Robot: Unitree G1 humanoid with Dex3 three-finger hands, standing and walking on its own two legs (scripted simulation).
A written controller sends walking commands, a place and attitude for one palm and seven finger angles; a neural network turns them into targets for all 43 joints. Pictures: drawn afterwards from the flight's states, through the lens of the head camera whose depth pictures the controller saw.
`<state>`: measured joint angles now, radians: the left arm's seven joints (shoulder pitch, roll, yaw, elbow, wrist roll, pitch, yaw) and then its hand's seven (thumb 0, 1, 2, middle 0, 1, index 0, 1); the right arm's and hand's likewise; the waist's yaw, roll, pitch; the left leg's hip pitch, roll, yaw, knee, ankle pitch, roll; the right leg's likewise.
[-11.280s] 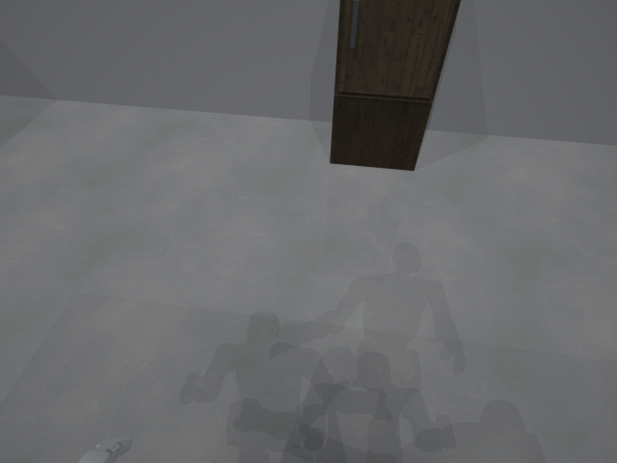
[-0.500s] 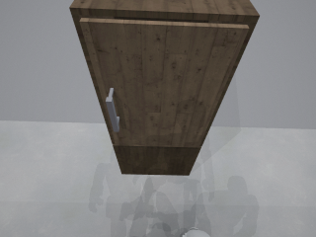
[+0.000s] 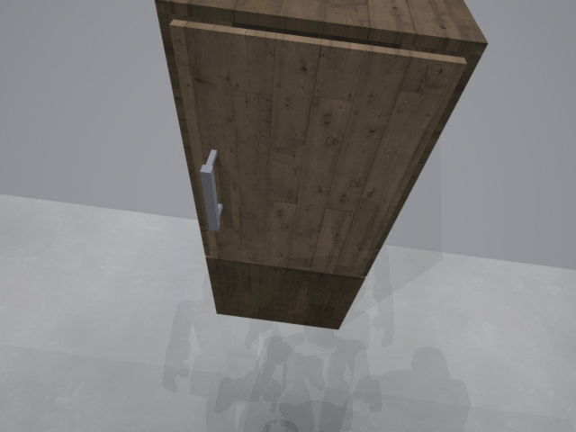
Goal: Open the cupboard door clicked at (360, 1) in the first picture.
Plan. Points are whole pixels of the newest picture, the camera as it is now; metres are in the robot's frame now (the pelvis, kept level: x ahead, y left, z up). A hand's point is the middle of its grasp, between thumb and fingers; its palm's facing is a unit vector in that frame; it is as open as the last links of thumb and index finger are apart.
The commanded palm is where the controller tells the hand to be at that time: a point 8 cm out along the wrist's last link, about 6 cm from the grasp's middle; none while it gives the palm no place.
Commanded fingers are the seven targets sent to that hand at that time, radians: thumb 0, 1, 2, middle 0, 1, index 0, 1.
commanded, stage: come to a stop and stand still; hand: left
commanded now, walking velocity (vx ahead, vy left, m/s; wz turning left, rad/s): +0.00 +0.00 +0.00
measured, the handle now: (213, 192) +0.52 +0.18 -0.04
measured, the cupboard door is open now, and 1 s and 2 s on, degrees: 0 0 0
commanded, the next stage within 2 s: look again from close up in 0.74 s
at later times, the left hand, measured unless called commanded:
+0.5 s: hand out of the picture -0.06 +0.15 -0.17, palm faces +0.02 -0.99 -0.15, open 7.4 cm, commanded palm none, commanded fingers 0.00 0.90 0.90 -0.20 -0.30 -0.20 -0.30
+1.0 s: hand out of the picture -0.07 +0.16 -0.17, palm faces -0.01 -0.99 -0.17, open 7.4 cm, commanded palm none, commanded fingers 0.00 0.90 0.90 -0.20 -0.30 -0.20 -0.30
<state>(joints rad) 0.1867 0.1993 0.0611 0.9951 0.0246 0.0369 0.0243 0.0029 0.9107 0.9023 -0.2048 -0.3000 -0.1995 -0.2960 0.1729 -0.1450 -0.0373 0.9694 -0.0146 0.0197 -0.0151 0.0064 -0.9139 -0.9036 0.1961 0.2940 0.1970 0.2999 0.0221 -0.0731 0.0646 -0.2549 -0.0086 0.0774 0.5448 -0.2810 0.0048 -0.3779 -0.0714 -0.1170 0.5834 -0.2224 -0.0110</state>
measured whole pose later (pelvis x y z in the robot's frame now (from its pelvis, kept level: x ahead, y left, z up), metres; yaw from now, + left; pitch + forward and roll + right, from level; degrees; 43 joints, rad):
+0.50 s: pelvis -0.05 +0.00 +0.01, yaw -1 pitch -2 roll +0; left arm 0.31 0.13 0.00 1.12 0.02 0.00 0.03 0.01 0.91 0.90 -0.20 -0.30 -0.20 -0.30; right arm 0.27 -0.15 -0.01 1.11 -0.01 0.02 -0.02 0.00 -0.93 -0.90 0.20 0.29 0.20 0.30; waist 0.00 -0.01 0.01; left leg -0.23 0.00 0.08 0.41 -0.14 0.03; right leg -0.13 -0.01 -0.05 0.44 -0.27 -0.01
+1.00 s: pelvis -0.05 +0.01 +0.00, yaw +0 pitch +0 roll -1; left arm 0.35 0.10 -0.01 1.11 0.02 -0.03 0.04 0.01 0.90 0.90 -0.20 -0.30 -0.20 -0.30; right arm 0.35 -0.12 0.00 1.07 -0.02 -0.01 -0.01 0.01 -0.91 -0.90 0.20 0.29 0.20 0.30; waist -0.04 0.05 0.02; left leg -0.35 0.02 0.06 0.57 -0.22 0.04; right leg -0.20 0.01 -0.06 0.52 -0.32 -0.01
